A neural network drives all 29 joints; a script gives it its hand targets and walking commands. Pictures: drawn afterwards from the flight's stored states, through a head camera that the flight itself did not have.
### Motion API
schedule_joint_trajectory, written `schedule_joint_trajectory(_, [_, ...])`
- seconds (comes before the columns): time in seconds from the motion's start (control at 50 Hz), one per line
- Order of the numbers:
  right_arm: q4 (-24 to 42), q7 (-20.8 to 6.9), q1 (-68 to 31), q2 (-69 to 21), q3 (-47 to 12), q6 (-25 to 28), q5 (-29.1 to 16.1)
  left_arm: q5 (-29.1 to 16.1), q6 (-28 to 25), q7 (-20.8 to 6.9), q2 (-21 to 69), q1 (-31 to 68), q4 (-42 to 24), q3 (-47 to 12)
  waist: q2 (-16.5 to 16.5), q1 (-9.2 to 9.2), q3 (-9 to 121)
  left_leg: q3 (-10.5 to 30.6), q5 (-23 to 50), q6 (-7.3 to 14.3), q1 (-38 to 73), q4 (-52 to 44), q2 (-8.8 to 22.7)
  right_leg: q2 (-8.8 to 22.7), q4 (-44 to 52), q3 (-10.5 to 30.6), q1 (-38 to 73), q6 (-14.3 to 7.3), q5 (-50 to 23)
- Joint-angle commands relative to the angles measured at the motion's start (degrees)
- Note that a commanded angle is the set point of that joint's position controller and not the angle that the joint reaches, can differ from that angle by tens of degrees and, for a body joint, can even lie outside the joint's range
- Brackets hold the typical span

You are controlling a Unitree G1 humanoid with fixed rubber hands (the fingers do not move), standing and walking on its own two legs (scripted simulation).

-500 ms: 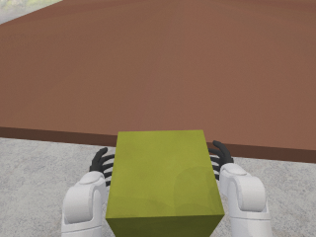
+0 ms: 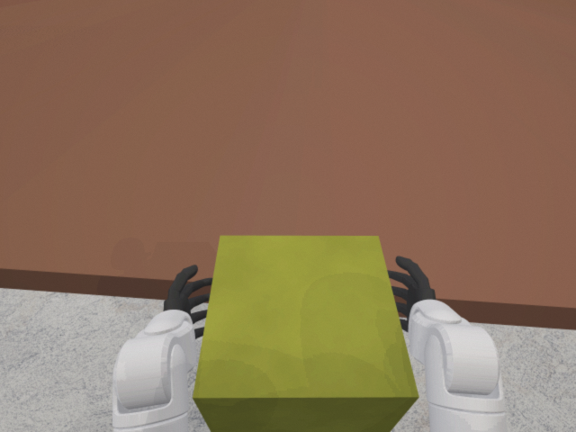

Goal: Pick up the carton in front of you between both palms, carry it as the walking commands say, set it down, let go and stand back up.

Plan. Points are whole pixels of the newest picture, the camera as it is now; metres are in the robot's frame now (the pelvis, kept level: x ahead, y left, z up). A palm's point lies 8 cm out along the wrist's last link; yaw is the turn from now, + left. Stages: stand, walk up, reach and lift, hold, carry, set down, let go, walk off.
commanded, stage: carry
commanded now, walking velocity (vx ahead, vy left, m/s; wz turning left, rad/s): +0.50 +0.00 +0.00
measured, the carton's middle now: (298, 350) +0.26 +0.00 +0.00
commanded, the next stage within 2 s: none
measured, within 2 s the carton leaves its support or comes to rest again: neither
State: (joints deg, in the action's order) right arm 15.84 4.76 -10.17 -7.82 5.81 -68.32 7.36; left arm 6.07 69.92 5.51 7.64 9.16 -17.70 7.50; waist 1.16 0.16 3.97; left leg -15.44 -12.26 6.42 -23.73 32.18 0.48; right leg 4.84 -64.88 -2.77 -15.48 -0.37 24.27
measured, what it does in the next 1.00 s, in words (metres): walks ahead: right foot, then left foot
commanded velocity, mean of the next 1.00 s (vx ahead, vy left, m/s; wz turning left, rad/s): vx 0.13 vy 0.00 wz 0.00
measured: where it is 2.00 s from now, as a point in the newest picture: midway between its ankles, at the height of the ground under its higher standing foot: (270, 315)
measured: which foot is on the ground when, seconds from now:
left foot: down 0.00-0.42, up 0.44-0.70, down 0.72-1.00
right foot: up 0.00-0.38, down 0.40-1.00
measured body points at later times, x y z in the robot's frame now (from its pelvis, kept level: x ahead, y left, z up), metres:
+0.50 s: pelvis +0.31 -0.02 -0.01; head +0.36 -0.03 +0.44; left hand +0.66 +0.15 +0.13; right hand +0.69 -0.15 +0.12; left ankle +0.14 +0.07 -0.64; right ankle +0.42 -0.08 -0.72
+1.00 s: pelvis +0.47 +0.01 +0.01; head +0.54 +0.01 +0.46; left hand +0.87 +0.16 +0.14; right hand +0.88 -0.14 +0.14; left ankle +0.45 +0.10 -0.71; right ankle +0.42 -0.08 -0.71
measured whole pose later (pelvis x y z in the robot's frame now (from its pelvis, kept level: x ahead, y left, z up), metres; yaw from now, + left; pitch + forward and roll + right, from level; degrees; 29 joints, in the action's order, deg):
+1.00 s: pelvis +0.47 +0.01 +0.01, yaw +2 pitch +6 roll +0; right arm -5.5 7.2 -48.6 -1.0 18.0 -74.0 5.4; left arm 5.3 75.4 7.7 1.3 47.9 4.4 17.2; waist 0.2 0.7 -1.6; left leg -6.7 -14.2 1.7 -21.5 34.3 1.0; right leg 2.0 -35.1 -8.9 -18.9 -1.8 17.0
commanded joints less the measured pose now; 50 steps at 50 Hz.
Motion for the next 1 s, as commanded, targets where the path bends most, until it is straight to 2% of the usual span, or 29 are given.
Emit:
schedule_joint_trajectory(0.0, [5.21, -14.45, -27.62, -56.20, -41.57, 0.58, -24.48, -24.33, -1.48, -16.29, 54.23, 29.92, -4.47, -43.43, -1.28, 0.46, 15.45, 30.09, 3.69, 2.96, 25.76, -20.85, 19.53, 3.40, -3.90, 3.14, -19.97, -1.73, -6.46])
schedule_joint_trajectory(0.02, [5.42, -14.72, -27.70, -56.64, -42.33, 0.89, -25.21, -23.72, -2.10, -15.99, 55.04, 28.84, -3.82, -43.39, -3.14, 0.34, 16.17, 26.13, 4.70, 1.92, 25.40, -21.07, 18.38, 3.39, -0.70, 2.66, -18.49, -1.50, -8.40])
schedule_joint_trajectory(0.06, [5.31, -15.38, -25.90, -56.18, -43.00, 1.32, -26.08, -22.03, -3.26, -15.27, 55.62, 25.63, -2.41, -43.27, -5.18, 0.45, 16.28, 21.13, 7.86, 1.49, 25.96, -21.65, 16.60, 2.08, 5.08, 0.17, -18.60, -0.78, -9.60])
schedule_joint_trajectory(0.12, [5.26, -16.25, -24.45, -54.27, -43.02, 1.73, -26.42, -20.12, -4.37, -14.19, 55.25, 23.30, -1.79, -43.14, -6.94, 0.52, 14.06, 16.07, 14.25, 0.98, 29.08, -21.97, 14.89, 0.86, 14.34, -2.83, -22.09, 0.50, -13.20])
schedule_joint_trajectory(0.18, [6.32, -16.45, -25.05, -51.34, -42.68, 1.83, -26.61, -20.36, -4.43, -13.46, 53.28, 25.41, -4.02, -43.71, -8.02, 0.79, 10.75, 12.14, 20.52, 0.71, 30.80, -21.23, 13.09, -0.13, 22.45, -5.61, -23.71, 0.93, -17.34])
schedule_joint_trajectory(0.26, [9.10, -15.09, -30.69, -45.61, -41.31, 0.69, -26.78, -23.17, -2.79, -12.80, 47.57, 33.96, -8.90, -44.42, -8.89, 1.35, 6.74, 8.38, 27.12, 1.18, 30.45, -19.71, 11.46, -2.11, 30.58, -8.87, -21.28, -0.75, -21.52])
schedule_joint_trajectory(0.32, [8.50, -13.09, -36.98, -39.63, -39.17, -1.00, -26.37, -25.03, -0.65, -12.19, 41.07, 41.30, -9.01, -43.12, -10.32, 1.24, 8.12, 4.54, 43.16, -0.23, 29.30, -11.04, 10.03, -6.03, 33.69, -11.65, -11.09, -2.80, -25.45])
schedule_joint_trajectory(0.34, [7.63, -12.46, -39.76, -37.91, -38.26, -1.88, -26.29, -25.40, 0.13, -11.94, 39.39, 42.95, -7.26, -41.98, -10.17, -0.07, 11.25, 2.41, 46.61, -1.71, 28.14, -3.28, 8.78, -8.19, 35.59, -13.48, -3.45, -3.17, -26.61])
schedule_joint_trajectory(0.36, [6.55, -11.92, -42.66, -36.43, -37.57, -2.78, -26.53, -25.73, 0.86, -11.73, 37.84, 45.20, -5.81, -40.77, -8.19, -2.21, 14.43, 0.80, 42.86, -3.89, 24.62, 6.19, 6.88, -8.16, 40.29, -13.86, 6.04, -3.15, -30.59])
schedule_joint_trajectory(0.38, [5.40, -11.43, -46.50, -35.02, -36.94, -3.61, -26.47, -26.02, 1.66, -11.56, 36.47, 47.92, -4.23, -39.22, -3.08, -4.24, 18.77, 2.52, 23.82, -5.80, 16.45, 17.40, 5.58, 0.44, 39.59, -4.93, 18.01, -3.63, -40.42])
schedule_joint_trajectory(0.4, [4.33, -10.99, -50.64, -36.35, -36.84, -4.68, -27.77, -25.82, 2.35, -11.18, 33.90, 52.01, -2.73, -37.82, 8.72, -3.50, 26.23, 6.19, -8.57, -7.02, -0.03, 33.47, -0.82, 16.64, 33.95, 16.03, 34.49, -13.80, -57.89])
schedule_joint_trajectory(0.42, [2.65, -10.61, -52.23, -35.87, -35.42, -5.59, -28.25, -26.92, 3.08, -10.79, 34.58, 52.63, -0.04, -37.05, 13.12, -3.45, 29.76, 11.29, -22.66, -6.17, -5.79, 44.63, -4.23, 19.48, 39.08, 24.88, 34.31, -18.49, -52.74])
schedule_joint_trajectory(0.44, [1.19, -10.31, -56.00, -37.13, -34.20, -6.09, -28.81, -28.23, 3.56, -10.74, 36.48, 55.81, 0.14, -36.40, 11.34, -3.49, 28.66, 15.69, -20.90, -4.43, -8.19, 46.17, -1.81, 17.60, 40.78, 21.10, 31.11, -17.60, -49.57])
schedule_joint_trajectory(0.46, [0.03, -10.10, -59.80, -39.08, -33.69, -6.45, -29.22, -29.22, 3.83, -10.77, 38.76, 59.60, 1.11, -35.99, 7.30, -3.89, 27.84, 16.87, -18.72, -3.45, -9.38, 43.08, 0.43, 15.62, 40.83, 17.03, 28.70, -15.71, -48.04])
schedule_joint_trajectory(0.48, [-1.47, -9.94, -62.27, -41.08, -32.97, -6.63, -29.38, -30.29, 3.97, -10.90, 41.32, 63.50, 1.50, -35.76, 3.99, -3.56, 26.00, 17.38, -16.07, -3.50, -8.30, 37.20, 2.30, 14.34, 41.56, 12.63, 24.44, -13.72, -49.74])
schedule_joint_trajectory(0.52, [-3.52, -9.59, -66.94, -43.56, -32.00, -6.77, -29.30, -31.21, 4.09, -11.10, 45.17, 70.17, 2.38, -35.17, 3.75, -2.82, 26.56, 15.88, -14.62, -3.92, -3.90, 25.02, 2.92, 11.90, 42.26, 6.45, 21.36, -10.64, -50.15])
schedule_joint_trajectory(0.56, [-5.44, -9.03, -70.91, -45.42, -30.78, -6.73, -28.70, -31.66, 4.31, -11.23, 46.86, 76.23, 3.07, -34.06, 4.25, -2.09, 27.61, 13.50, -16.05, -4.64, 0.18, 15.83, 1.36, 10.92, 41.55, 3.49, 19.78, -10.71, -53.18])
schedule_joint_trajectory(0.62, [-8.74, -8.05, -75.97, -45.84, -28.97, -7.05, -27.93, -31.21, 5.02, -11.09, 46.64, 81.41, 6.27, -31.97, 7.01, -1.83, 28.94, 11.06, -7.73, -5.06, 3.12, 6.49, -0.18, 9.80, 37.90, -0.48, 19.77, -10.34, -57.63])
schedule_joint_trajectory(0.66, [-11.96, -7.84, -77.61, -46.06, -27.64, -7.52, -27.44, -30.19, 5.59, -10.97, 46.05, 82.51, 9.53, -30.21, 6.61, -1.14, 29.16, 9.31, 3.91, -5.21, 6.95, -1.76, -0.25, 7.63, 33.58, -3.76, 18.22, -8.67, -55.99])
schedule_joint_trajectory(0.68, [-13.58, -7.99, -78.54, -46.30, -26.91, -7.78, -27.35, -29.47, 5.82, -10.95, 45.93, 82.94, 11.25, -29.39, 5.96, -0.71, 28.61, 9.65, 11.06, -5.23, 10.10, -6.13, 0.55, 6.45, 31.98, -4.16, 16.02, -7.27, -52.54])
schedule_joint_trajectory(0.7, [-15.34, -8.34, -79.35, -46.80, -26.05, -8.13, -27.47, -28.58, 6.03, -10.88, 45.94, 83.23, 13.17, -28.59, 4.57, -0.19, 28.28, 12.36, 17.46, -4.53, 14.18, -7.81, 3.56, 5.70, 30.88, -3.51, 12.51, -5.69, -45.23])
schedule_joint_trajectory(0.72, [-16.86, -8.72, -80.26, -46.67, -25.22, -8.32, -27.53, -27.88, 6.30, -10.76, 46.22, 83.19, 14.78, -27.99, -1.16, -0.26, 30.39, 17.53, 38.66, -1.87, 21.01, -2.04, 9.85, 3.83, 29.17, -3.72, 7.01, -3.64, -33.62])
schedule_joint_trajectory(0.74, [-18.28, -9.09, -80.12, -47.39, -24.53, -8.20, -26.95, -27.54, 6.65, -10.71, 46.88, 84.75, 14.80, -27.33, -5.84, 0.30, 31.57, 19.55, 49.94, 0.85, 23.22, 1.44, 12.72, 1.05, 29.46, -2.77, 5.49, -2.13, -24.67])
schedule_joint_trajectory(0.76, [-19.45, -9.49, -79.68, -48.35, -23.53, -8.28, -26.79, -27.23, 7.02, -10.76, 47.98, 85.51, 15.63, -26.83, -8.56, 0.44, 31.13, 19.57, 51.67, 0.98, 23.75, 1.76, 12.96, 0.55, 29.50, -2.32, 5.12, -1.76, -21.41])
schedule_joint_trajectory(0.78, [-20.16, -9.88, -79.67, -49.48, -22.75, -8.40, -26.54, -26.85, 7.16, -10.79, 48.85, 85.81, 16.38, -26.33, -7.95, 0.25, 30.38, 18.67, 51.20, 0.40, 22.16, 2.34, 12.30, 0.85, 29.35, -2.08, 6.11, -1.61, -24.47])
schedule_joint_trajectory(0.82, [-21.10, -10.36, -79.77, -51.64, -21.73, -8.50, -25.91, -26.36, 7.01, -10.86, 50.79, 85.08, 18.03, -25.31, -5.96, 0.27, 29.78, 16.57, 47.96, -0.89, 18.41, 4.17, 10.10, 1.95, 28.91, -1.57, 8.97, -1.29, -34.28])
schedule_joint_trajectory(0.9, [-20.02, -10.57, -79.46, -54.63, -22.49, -7.70, -26.02, -24.96, 5.78, -10.47, 53.10, 82.39, 18.73, -24.65, -0.28, 0.11, 30.08, 13.38, 35.34, -3.18, 12.80, 4.54, 6.15, 3.60, 27.80, -0.28, 14.73, -2.14, -52.94])
schedule_joint_trajectory(0.94, [-19.95, -10.78, -77.76, -56.06, -23.51, -6.91, -25.99, -24.21, 4.94, -10.53, 54.22, 79.89, 19.17, -25.03, 0.17, 0.04, 29.60, 12.65, 35.43, -3.78, 13.02, 2.88, 5.37, 3.05, 27.53, -0.99, 15.16, -2.13, -54.08])
schedule_joint_trajectory(0.98, [-19.91, -11.16, -76.43, -57.62, -25.06, -5.71, -26.27, -23.82, 3.72, -10.78, 55.45, 78.09, 19.32, -26.21, -1.17, 0.08, 28.92, 12.86, 41.43, -3.69, 16.51, 1.36, 5.57, 1.41, 28.63, -2.28, 12.58, -1.43, -48.16])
